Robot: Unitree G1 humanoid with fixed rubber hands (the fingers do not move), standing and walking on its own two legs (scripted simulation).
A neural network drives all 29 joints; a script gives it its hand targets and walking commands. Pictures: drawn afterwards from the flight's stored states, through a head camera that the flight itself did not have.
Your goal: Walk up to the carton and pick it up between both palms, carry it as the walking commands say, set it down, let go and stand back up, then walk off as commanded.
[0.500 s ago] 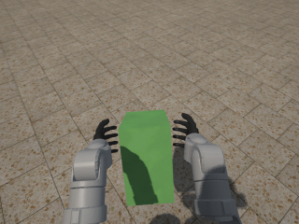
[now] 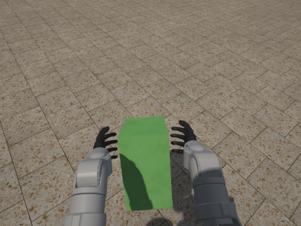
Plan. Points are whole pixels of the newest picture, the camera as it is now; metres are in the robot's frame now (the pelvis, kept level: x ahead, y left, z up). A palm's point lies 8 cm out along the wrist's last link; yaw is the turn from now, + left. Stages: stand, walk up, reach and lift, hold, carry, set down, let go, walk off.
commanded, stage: carry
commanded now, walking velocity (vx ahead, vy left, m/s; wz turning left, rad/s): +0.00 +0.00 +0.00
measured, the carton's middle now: (146, 158) +0.37 -0.01 -0.09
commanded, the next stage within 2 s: none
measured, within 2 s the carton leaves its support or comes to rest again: neither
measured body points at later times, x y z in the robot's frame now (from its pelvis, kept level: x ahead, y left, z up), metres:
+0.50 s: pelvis +0.30 +0.08 -0.01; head +0.33 +0.10 +0.44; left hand +0.62 +0.21 +0.01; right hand +0.63 -0.03 +0.02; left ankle +0.18 +0.07 -0.68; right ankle +0.30 -0.05 -0.68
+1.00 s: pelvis +0.61 +0.23 +0.00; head +0.68 +0.29 +0.44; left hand +0.93 +0.40 +0.00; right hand +0.96 +0.17 +0.01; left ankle +0.64 +0.21 -0.68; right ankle +0.52 +0.07 -0.57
